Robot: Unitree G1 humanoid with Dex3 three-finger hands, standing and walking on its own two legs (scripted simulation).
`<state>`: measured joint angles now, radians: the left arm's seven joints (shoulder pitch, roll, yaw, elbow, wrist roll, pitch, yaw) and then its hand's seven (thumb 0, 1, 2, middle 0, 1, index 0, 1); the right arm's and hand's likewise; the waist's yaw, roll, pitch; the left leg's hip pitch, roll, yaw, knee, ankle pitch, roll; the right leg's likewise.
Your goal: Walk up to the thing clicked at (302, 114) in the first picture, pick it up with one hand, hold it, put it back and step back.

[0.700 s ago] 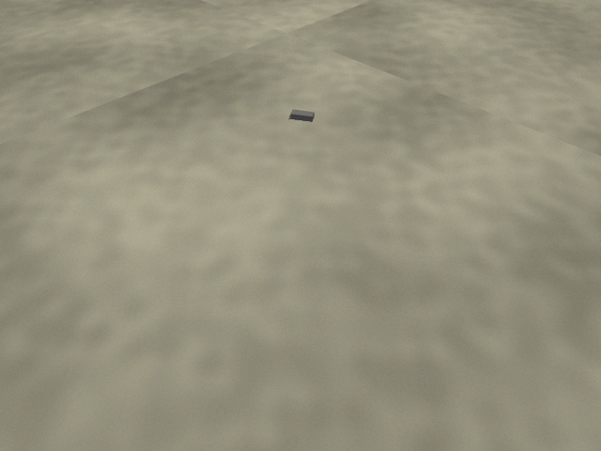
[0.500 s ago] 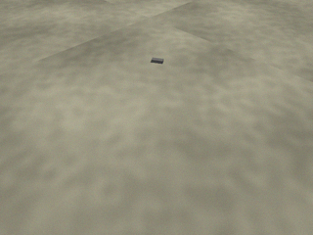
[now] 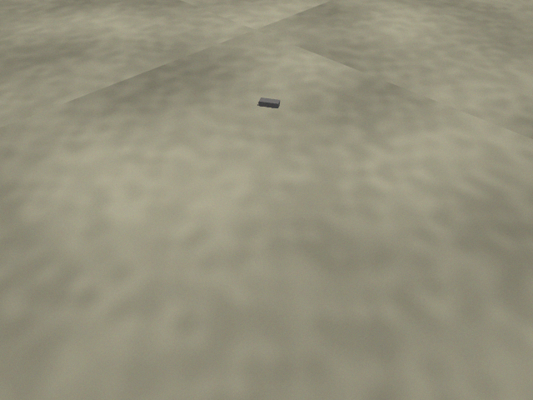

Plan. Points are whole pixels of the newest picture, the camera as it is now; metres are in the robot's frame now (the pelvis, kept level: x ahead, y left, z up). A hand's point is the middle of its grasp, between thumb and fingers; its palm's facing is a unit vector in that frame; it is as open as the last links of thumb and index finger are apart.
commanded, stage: stand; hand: left
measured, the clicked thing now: (269, 102) +2.11 +0.01 -0.77
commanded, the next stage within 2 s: walk up in 0.42 s
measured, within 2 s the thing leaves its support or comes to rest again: neither
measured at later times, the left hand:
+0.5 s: hand out of the picture +0.08 +0.25 -0.15, palm faces -0.04 -0.94 -0.33, open 7.3 cm
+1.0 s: hand (170, 356) +0.23 +0.19 -0.14, palm faces -0.10 -0.91 -0.40, open 7.4 cm
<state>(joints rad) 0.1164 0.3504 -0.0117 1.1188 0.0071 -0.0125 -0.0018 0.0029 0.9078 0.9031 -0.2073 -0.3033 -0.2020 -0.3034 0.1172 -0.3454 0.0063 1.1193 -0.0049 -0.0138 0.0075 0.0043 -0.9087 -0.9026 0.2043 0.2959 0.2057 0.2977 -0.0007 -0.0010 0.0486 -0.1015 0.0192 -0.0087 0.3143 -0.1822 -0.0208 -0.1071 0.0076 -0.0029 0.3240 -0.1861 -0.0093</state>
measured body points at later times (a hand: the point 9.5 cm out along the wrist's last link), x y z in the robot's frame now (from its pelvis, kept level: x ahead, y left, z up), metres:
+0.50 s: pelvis +0.01 +0.00 +0.00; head +0.00 -0.01 +0.45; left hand +0.08 +0.30 -0.13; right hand +0.08 -0.31 -0.13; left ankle -0.01 +0.13 -0.74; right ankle -0.01 -0.11 -0.74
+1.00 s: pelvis +0.18 -0.09 -0.01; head +0.18 -0.11 +0.44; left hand +0.23 +0.23 -0.11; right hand +0.25 -0.43 -0.12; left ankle +0.31 +0.04 -0.70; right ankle +0.11 -0.19 -0.75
